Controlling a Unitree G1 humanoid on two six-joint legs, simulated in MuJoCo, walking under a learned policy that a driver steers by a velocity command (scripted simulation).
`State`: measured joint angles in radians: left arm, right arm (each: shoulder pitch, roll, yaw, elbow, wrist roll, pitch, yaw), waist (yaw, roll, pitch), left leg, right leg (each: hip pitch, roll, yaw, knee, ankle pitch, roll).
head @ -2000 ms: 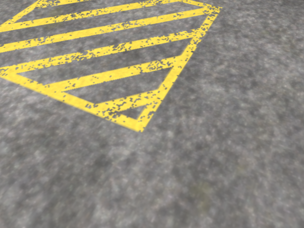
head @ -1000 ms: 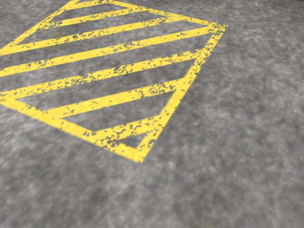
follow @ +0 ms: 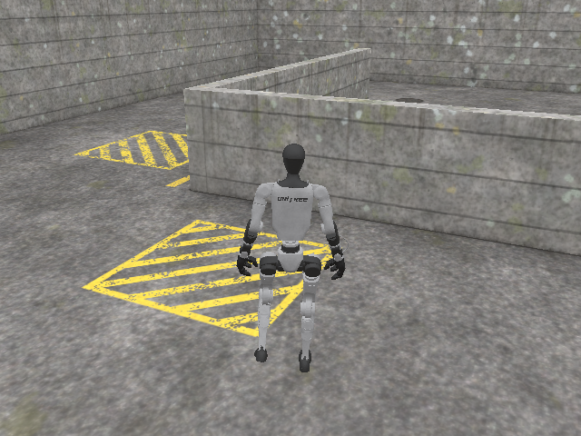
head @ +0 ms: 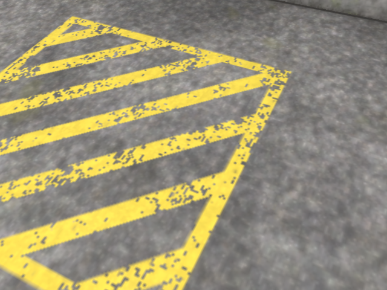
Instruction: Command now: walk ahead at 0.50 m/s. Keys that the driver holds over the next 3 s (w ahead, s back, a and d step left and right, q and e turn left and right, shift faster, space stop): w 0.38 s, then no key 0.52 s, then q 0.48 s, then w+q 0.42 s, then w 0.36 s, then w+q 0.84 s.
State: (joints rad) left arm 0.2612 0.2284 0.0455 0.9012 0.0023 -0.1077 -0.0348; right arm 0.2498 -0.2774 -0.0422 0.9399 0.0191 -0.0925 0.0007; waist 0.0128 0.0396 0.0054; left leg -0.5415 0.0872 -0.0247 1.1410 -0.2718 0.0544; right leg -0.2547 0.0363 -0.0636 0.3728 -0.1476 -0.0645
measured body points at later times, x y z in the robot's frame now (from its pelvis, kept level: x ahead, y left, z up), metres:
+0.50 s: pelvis +0.27 +0.06 -0.01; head +0.31 +0.08 +0.44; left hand +0.28 +0.33 -0.16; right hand +0.42 -0.19 -0.13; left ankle +0.35 +0.15 -0.74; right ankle +0.13 -0.08 -0.64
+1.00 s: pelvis +0.38 +0.05 -0.01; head +0.40 +0.04 +0.44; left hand +0.48 +0.31 -0.14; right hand +0.46 -0.20 -0.16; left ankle +0.35 +0.15 -0.74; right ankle +0.43 -0.08 -0.74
